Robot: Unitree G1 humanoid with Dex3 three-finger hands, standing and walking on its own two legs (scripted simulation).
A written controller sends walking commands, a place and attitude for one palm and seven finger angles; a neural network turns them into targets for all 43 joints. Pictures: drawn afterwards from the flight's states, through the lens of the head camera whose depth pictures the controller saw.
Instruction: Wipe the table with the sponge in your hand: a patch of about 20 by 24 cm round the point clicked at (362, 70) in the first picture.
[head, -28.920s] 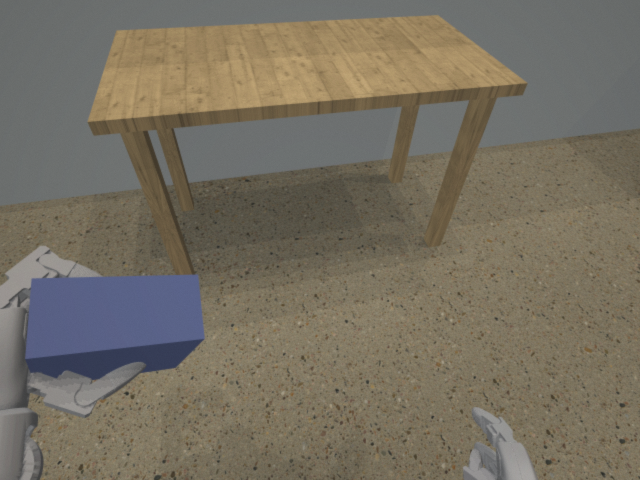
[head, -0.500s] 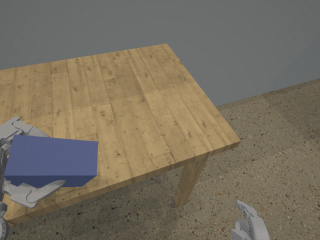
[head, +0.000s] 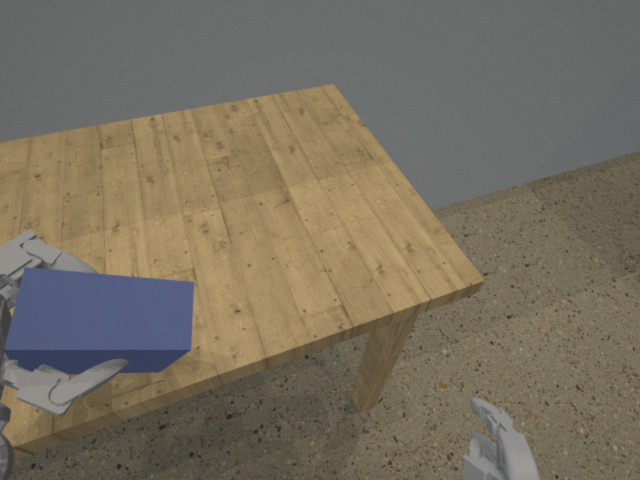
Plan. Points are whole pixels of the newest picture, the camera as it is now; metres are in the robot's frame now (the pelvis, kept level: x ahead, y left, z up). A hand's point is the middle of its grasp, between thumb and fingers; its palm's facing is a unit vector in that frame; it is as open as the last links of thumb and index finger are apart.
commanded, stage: shuffle to correct the standing spot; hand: left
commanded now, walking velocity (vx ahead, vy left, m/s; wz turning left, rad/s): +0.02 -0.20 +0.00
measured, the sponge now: (130, 330) +0.23 +0.20 +0.13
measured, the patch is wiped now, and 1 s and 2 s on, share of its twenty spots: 0.00 0.00 0.00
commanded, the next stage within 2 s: come to a stop and stand still in 0.38 s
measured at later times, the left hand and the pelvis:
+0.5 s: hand (66, 333) +0.21 +0.24 +0.16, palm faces +0.32 -0.86 -0.40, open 10.3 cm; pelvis +0.00 +0.00 +0.00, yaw +0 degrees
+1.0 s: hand out of the picture +0.22 +0.30 +0.17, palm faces +0.39 -0.83 -0.40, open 10.3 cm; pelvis -0.01 +0.04 +0.00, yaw -1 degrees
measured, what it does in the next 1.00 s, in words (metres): stands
